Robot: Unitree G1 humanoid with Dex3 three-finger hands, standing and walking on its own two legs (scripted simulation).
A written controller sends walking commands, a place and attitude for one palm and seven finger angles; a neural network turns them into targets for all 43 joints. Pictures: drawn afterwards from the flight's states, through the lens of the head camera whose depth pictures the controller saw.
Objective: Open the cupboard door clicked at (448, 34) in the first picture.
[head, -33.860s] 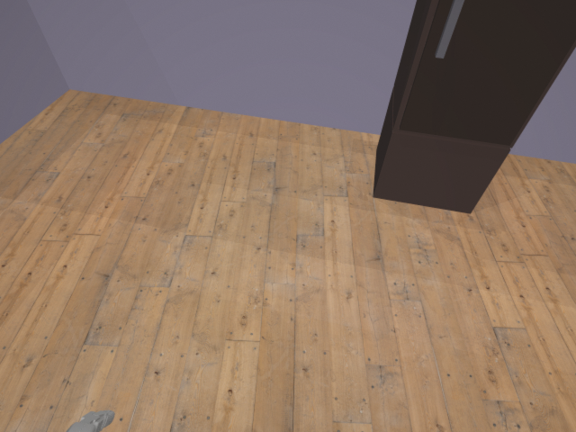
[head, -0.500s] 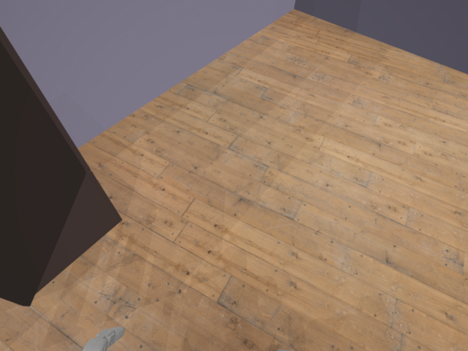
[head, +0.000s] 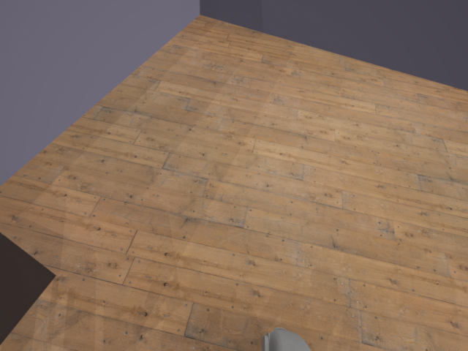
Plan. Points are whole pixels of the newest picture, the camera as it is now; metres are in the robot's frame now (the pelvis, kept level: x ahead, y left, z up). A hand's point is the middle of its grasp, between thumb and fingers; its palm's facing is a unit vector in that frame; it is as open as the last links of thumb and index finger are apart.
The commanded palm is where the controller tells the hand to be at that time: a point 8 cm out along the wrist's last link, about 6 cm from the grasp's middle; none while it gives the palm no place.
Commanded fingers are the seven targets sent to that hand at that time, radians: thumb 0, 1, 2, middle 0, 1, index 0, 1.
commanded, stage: walk to a spot facing it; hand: left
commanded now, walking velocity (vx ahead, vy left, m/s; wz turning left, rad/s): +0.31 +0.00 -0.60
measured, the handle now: out of the picture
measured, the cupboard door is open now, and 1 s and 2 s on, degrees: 37 37 37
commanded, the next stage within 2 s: turn to face it in 1.04 s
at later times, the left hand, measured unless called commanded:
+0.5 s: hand (199, 265) +0.31 +0.09 -0.17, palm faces -0.24 -0.95 -0.20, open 7.2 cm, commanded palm none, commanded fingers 0.00 0.90 0.90 -0.20 -0.30 -0.20 -0.30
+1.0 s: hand (234, 174) +0.58 +0.02 -0.17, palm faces -0.42 -0.89 -0.16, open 7.4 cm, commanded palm none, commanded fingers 0.00 0.90 0.90 -0.20 -0.30 -0.20 -0.30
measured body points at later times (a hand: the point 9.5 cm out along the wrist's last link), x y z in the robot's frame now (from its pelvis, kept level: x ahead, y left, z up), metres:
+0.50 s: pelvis +0.19 -0.08 +0.00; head +0.24 -0.09 +0.45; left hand +0.32 +0.14 -0.15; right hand +0.18 -0.33 -0.15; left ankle +0.28 +0.07 -0.68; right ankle +0.16 -0.14 -0.75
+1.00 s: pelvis +0.43 -0.12 +0.00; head +0.47 -0.13 +0.45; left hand +0.60 +0.07 -0.15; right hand +0.32 -0.34 -0.15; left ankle +0.43 +0.01 -0.75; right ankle +0.45 -0.29 -0.70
